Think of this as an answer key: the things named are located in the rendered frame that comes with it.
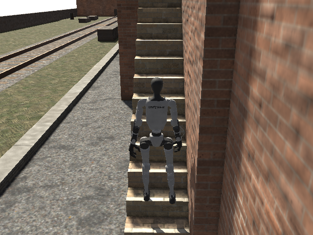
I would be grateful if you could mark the left robot upper arm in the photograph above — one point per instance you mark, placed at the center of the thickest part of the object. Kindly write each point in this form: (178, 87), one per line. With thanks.
(139, 111)

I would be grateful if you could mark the robot left thigh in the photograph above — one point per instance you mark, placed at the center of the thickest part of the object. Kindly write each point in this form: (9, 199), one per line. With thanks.
(145, 148)

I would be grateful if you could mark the robot right shin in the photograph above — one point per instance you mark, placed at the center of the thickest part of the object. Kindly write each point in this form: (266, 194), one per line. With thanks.
(171, 181)

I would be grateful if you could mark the right robot hand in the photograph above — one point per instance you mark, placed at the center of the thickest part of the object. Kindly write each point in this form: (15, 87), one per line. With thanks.
(178, 146)

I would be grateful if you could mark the right robot upper arm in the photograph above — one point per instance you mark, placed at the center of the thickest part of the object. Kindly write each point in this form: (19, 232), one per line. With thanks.
(173, 111)

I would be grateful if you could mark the robot left forearm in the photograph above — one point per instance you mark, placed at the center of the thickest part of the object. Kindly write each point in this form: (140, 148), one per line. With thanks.
(134, 133)

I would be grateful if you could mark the left robot hand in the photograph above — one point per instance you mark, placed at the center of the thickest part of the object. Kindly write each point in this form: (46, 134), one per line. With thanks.
(131, 150)

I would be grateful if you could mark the robot right forearm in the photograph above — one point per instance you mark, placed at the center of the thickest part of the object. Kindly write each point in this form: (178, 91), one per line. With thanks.
(177, 132)

